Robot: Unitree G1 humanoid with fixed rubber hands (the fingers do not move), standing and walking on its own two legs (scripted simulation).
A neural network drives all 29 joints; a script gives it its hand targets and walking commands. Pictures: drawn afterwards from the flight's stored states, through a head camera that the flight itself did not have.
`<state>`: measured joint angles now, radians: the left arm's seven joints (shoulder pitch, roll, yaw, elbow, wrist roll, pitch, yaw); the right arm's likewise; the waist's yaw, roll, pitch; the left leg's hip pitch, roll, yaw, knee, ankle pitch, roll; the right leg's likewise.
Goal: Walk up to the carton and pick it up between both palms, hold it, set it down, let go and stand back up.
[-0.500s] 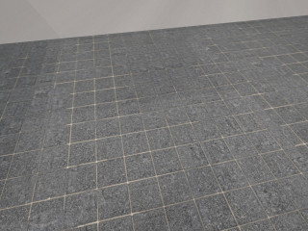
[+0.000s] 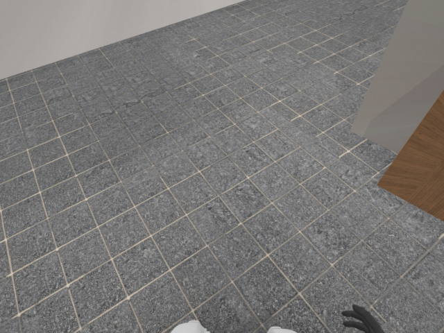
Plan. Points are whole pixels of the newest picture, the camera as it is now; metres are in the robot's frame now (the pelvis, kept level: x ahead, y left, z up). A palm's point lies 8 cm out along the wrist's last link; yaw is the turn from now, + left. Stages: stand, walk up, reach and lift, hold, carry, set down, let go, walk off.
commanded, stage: walk up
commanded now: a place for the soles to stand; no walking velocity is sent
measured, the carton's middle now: out of the picture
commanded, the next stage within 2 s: none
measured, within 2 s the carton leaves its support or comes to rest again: neither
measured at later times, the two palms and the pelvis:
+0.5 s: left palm (188, 246) +0.31 +0.11 -0.09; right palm out of the picture +0.08 -0.40 -0.14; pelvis +0.12 -0.12 -0.01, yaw -22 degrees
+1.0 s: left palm (282, 184) +0.48 -0.11 -0.09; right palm out of the picture +0.09 -0.49 -0.10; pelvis +0.24 -0.25 +0.01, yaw -40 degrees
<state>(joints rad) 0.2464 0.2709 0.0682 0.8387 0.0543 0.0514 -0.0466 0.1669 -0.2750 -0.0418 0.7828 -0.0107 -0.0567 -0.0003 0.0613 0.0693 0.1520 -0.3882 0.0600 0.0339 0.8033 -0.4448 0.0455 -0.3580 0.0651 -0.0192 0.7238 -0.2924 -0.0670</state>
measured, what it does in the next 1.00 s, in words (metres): steps to the right, turning right: right foot, then left foot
